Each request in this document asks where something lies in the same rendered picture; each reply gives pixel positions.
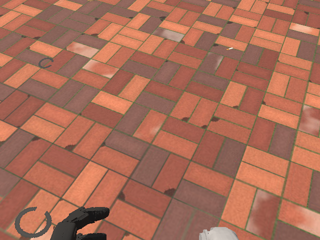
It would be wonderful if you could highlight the robot left hand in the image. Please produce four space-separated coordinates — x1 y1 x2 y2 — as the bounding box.
50 206 110 240

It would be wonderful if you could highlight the robot right thigh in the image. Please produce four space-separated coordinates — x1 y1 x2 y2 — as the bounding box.
199 227 239 240

